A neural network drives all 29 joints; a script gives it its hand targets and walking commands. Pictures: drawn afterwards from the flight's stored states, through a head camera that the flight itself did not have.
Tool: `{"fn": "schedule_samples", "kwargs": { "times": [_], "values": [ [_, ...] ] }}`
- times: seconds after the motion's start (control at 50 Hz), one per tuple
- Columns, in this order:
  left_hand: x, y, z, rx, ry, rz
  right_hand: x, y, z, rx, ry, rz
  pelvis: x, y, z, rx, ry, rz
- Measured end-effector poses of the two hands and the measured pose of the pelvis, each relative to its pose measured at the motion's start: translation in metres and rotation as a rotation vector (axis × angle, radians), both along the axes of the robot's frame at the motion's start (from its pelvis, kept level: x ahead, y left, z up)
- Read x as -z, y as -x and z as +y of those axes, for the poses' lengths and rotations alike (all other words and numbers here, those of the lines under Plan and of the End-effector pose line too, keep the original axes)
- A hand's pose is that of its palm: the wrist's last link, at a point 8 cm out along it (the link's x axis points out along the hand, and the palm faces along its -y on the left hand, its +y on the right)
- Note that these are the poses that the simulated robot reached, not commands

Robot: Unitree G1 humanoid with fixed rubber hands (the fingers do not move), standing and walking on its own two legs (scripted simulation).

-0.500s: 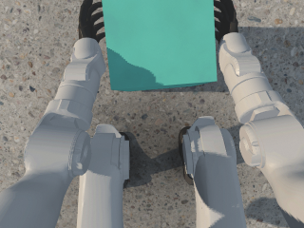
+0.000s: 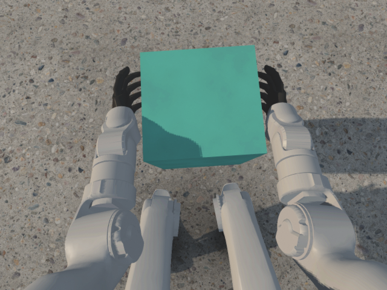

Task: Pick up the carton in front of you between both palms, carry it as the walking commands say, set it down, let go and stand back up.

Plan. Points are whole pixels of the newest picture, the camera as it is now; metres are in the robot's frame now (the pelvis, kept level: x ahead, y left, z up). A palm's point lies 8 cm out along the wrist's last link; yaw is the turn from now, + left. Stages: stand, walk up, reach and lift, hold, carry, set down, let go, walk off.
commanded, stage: reach and lift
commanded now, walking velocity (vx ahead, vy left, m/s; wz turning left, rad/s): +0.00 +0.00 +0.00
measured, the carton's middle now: (200, 119) +0.46 -0.03 -0.14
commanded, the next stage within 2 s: none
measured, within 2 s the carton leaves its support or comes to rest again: neither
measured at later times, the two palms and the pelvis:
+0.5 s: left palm (80, 89) +0.44 +0.13 +0.10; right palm (310, 84) +0.43 -0.17 +0.09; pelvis +0.05 +0.00 +0.14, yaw -1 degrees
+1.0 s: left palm out of the picture +0.41 +0.14 +0.25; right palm out of the picture +0.40 -0.16 +0.25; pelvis +0.10 +0.00 +0.26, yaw -1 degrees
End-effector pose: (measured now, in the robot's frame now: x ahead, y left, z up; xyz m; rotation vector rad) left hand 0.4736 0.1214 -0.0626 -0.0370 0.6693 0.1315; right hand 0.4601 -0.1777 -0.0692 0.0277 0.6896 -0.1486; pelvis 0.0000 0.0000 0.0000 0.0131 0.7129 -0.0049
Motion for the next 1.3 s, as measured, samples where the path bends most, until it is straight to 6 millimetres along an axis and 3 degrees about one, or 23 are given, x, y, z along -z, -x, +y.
{"fn": "schedule_samples", "kwargs": {
  "times": [0.36,0.64,0.88,1.16,1.3],
  "values": [
    [-0.11,0.023,0.008,-0.016,0.016,-0.001,-0.11,0.022,0.008,0.015,-0.02,-0.001,-0.097,-0.038,0.002,0.003,0.007,-0.105],
    [-0.205,0.042,0.014,-0.011,0.007,0.004,-0.204,0.042,0.013,0.012,-0.014,0.005,-0.182,-0.068,0.003,0.008,0.013,-0.253],
    [-0.277,0.058,0.017,-0.008,0.004,-0.005,-0.278,0.057,0.016,0.011,-0.008,-0.004,-0.241,-0.093,0.003,0.011,0.017,-0.422],
    [-0.359,0.073,0.023,0.016,-0.022,-0.026,-0.361,0.072,0.022,0.003,0.01,-0.024,-0.283,-0.108,0.001,0.013,0.022,-0.666],
    [-0.372,0.08,0.023,0.03,-0.043,0.003,-0.375,0.078,0.022,-0.016,0.029,0.006,-0.286,-0.1,0.0,0.012,0.023,-0.746]
  ]
}}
